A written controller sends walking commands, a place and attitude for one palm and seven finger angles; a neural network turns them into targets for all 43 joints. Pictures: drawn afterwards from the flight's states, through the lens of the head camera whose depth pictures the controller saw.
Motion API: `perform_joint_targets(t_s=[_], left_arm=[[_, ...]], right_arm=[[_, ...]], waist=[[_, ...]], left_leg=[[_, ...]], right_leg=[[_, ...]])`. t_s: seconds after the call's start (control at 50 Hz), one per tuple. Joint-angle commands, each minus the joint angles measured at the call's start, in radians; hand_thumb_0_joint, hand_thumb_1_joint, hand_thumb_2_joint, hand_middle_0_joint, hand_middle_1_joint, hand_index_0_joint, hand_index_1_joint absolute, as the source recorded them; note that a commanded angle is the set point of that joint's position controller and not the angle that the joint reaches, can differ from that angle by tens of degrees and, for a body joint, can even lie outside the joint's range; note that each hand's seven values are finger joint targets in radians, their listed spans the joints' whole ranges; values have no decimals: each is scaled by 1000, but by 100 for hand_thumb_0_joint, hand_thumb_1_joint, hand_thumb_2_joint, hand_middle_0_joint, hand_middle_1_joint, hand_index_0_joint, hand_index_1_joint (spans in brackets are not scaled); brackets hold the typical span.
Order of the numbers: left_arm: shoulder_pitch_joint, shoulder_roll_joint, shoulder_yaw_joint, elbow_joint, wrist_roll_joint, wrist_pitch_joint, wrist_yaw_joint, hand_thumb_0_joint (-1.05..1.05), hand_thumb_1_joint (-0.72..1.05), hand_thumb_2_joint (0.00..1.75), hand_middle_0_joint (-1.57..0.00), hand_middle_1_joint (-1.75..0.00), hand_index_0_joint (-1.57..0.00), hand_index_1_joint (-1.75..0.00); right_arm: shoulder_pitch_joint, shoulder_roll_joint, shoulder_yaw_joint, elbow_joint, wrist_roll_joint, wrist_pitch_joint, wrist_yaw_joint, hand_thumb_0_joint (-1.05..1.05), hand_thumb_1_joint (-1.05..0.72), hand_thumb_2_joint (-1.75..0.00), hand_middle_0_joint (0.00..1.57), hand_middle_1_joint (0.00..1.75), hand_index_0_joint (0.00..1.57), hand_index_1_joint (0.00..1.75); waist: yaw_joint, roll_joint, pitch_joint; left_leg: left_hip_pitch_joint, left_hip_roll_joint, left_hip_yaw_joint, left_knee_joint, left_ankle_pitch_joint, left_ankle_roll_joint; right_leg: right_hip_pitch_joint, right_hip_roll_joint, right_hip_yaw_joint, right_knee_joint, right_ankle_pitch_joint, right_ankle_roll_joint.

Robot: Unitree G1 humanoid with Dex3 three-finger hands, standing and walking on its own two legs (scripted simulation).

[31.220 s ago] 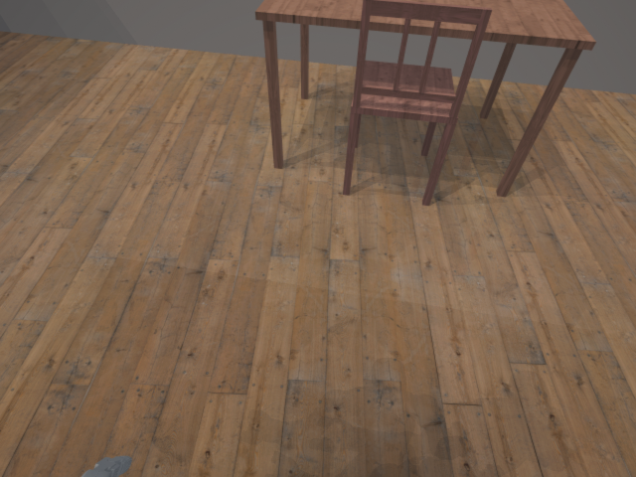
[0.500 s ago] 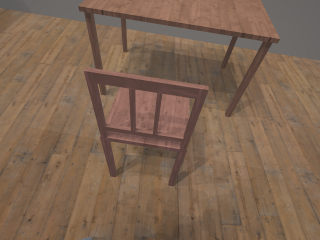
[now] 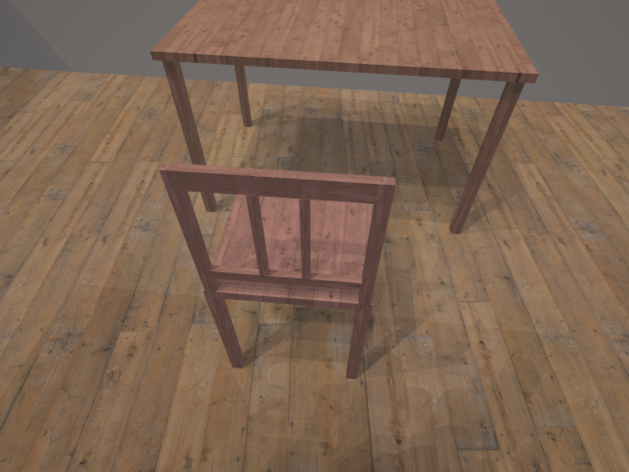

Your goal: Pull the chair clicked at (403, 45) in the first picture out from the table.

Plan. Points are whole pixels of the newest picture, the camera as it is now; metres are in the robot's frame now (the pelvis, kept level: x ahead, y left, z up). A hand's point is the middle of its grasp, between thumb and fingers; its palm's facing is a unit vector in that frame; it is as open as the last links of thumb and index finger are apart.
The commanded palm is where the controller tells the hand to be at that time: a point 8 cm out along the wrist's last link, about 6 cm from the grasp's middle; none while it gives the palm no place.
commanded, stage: let the arm hang, fingers relaxed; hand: left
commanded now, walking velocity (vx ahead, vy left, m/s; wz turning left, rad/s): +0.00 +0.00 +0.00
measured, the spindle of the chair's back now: (258, 236) +0.56 +0.15 -0.10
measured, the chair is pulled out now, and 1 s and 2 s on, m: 0.57 0.57 0.57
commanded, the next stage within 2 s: look to check the result in 0.24 s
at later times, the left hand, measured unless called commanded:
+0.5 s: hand out of the picture +0.00 +0.17 -0.18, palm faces +0.03 -0.99 -0.17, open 7.4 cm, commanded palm none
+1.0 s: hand out of the picture +0.01 +0.18 -0.18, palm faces +0.03 -0.99 -0.16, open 7.4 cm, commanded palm none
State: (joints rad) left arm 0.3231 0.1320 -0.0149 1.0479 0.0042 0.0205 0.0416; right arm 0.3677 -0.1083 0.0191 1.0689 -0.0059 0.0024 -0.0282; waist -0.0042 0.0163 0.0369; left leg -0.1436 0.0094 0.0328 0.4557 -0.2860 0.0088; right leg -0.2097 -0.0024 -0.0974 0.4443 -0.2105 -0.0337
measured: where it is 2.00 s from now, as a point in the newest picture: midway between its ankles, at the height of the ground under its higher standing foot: outside the picture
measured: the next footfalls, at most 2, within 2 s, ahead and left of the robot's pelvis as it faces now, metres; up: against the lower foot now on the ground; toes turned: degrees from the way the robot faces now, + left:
none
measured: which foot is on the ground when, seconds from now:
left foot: down 0.00-1.00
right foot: down 0.00-1.00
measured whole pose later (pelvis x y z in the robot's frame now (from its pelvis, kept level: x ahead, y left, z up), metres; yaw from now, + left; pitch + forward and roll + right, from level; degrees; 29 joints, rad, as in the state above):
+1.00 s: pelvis +0.02 +0.02 +0.00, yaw -1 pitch -2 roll +0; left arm 0.32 0.12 -0.01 1.09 0.00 0.01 0.05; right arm 0.36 -0.10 0.01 1.10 0.00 -0.02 -0.05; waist 0.00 0.00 0.05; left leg -0.10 -0.02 0.05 0.44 -0.31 0.04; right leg -0.18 -0.03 -0.07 0.45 -0.24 0.00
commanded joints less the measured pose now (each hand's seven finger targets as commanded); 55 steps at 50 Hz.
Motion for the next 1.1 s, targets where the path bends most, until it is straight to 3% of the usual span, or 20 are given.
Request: perform_joint_targets(t_s=[0.0, 0.04, 0.28, 0.46, 0.54, 0.64, 0.98, 1.08], left_arm=[[54, 98, 25, -25, 1, -22, 4, 0, 90, 90, -20, -30, -20, -30], [62, 90, 26, -16, -1, -23, 3, 0, 90, 90, -20, -30, -20, -30], [75, 65, 23, 11, 1, -27, 5, 0, 90, 90, -20, -30, -20, -30], [73, 60, 23, 11, 1, -22, 5, 0, 90, 90, -20, -30, -20, -30], [77, 62, 26, 11, 1, -25, 5, 0, 90, 90, -20, -30, -20, -30], [77, 63, 26, 9, 1, -26, 6, 0, 90, 90, -20, -30, -20, -30], [70, 61, 25, 11, 1, -21, 6, 0, 90, 90, -20, -30, -20, -30], [69, 57, 25, 15, 1, -19, 5, 0, 90, 90, -20, -30, -20, -30]], right_arm=[[89, -76, -23, -13, -4, -11, -9, 0, -90, -90, 20, 30, 20, 30], [94, -71, -21, -6, -4, -14, -11, 0, -90, -90, 20, 30, 20, 30], [105, -66, -25, 8, 0, -23, -18, 0, -90, -90, 20, 30, 20, 30], [99, -64, -25, 12, 0, -23, -20, 0, -90, -90, 20, 30, 20, 30], [99, -69, -26, 11, 1, -28, -20, 0, -90, -90, 20, 30, 20, 30], [97, -67, -25, 18, 1, -28, -21, 0, -90, -90, 20, 30, 20, 30], [101, -77, -26, 20, 1, -28, -24, 0, -90, -90, 20, 30, 20, 30], [100, -80, -24, 19, 1, -28, -24, 0, -90, -90, 20, 30, 20, 30]], waist=[[3, -14, 74], [3, 20, 61], [1, 2, 50], [4, -2, 84], [4, -17, 38], [3, -15, 49], [0, 12, 67], [1, -5, 69]], left_leg=[[-101, 76, -85, -99, 61, 35], [-93, 81, -85, -101, 79, 35], [-60, 91, -87, -100, 161, 39], [-73, 93, -93, -117, 143, 45], [-40, 92, -89, -103, 201, 45], [-34, 92, -90, -101, 232, 46], [-28, 95, -97, -116, 241, 50], [-24, 98, -101, -124, 230, 52]], right_leg=[[4, -105, 140, -109, -23, -25], [13, -103, 137, -99, 4, -24], [28, -102, 119, -77, 95, -19], [14, -94, 116, -74, 71, -15], [35, -103, 116, -59, 119, -12], [33, -105, 114, -56, 138, -12], [28, -98, 107, -53, 110, -7], [22, -97, 106, -53, 99, -6]])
